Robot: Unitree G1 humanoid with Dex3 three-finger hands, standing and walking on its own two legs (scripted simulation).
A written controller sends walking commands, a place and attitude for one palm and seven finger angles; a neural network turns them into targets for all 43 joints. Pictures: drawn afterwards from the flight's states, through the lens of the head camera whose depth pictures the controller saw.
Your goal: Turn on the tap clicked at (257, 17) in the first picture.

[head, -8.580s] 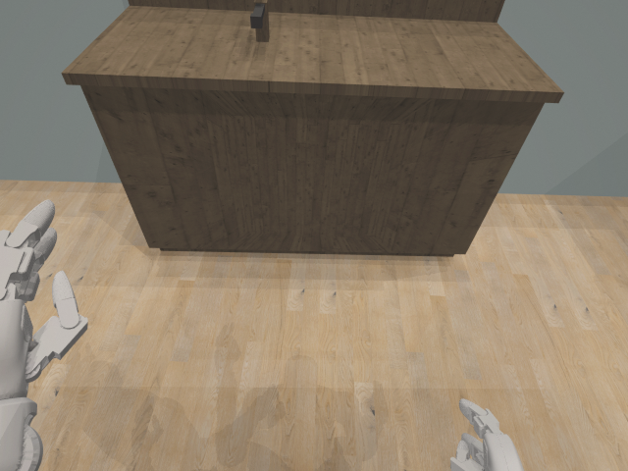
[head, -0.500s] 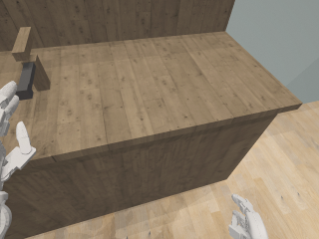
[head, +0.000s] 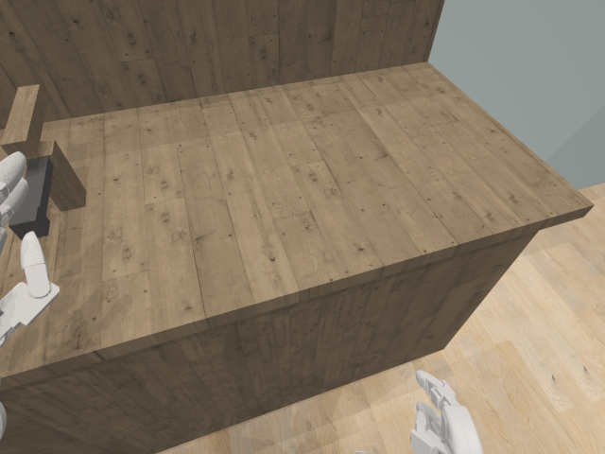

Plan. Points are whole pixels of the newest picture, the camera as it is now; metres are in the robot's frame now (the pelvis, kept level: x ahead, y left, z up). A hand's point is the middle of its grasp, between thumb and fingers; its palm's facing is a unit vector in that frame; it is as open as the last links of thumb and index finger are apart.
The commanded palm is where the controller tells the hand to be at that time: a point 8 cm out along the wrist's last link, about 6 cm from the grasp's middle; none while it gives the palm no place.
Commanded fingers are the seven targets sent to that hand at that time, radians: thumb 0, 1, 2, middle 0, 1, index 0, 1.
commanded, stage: come to a stop and stand still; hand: left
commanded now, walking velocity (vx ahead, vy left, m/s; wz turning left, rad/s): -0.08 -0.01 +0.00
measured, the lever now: (30, 223) +0.33 +0.35 +0.14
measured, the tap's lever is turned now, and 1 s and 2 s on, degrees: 0 0 0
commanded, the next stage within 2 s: look again from close up in 0.72 s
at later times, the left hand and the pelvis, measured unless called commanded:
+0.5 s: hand (21, 285) +0.22 +0.27 +0.19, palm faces +0.42 -0.83 -0.37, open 7.4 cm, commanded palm +0.18 +0.30 +0.19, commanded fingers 0.00 0.90 0.90 -0.20 -0.30 -0.20 -0.30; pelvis +0.01 +0.02 +0.01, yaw +0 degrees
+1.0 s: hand (23, 232) +0.26 +0.27 +0.21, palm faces +0.42 -0.79 -0.45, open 7.4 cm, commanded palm +0.17 +0.30 +0.19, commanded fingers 0.00 0.90 0.90 -0.20 -0.30 -0.20 -0.30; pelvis +0.00 +0.02 +0.01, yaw -2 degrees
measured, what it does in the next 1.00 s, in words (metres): steps on the spot: right foot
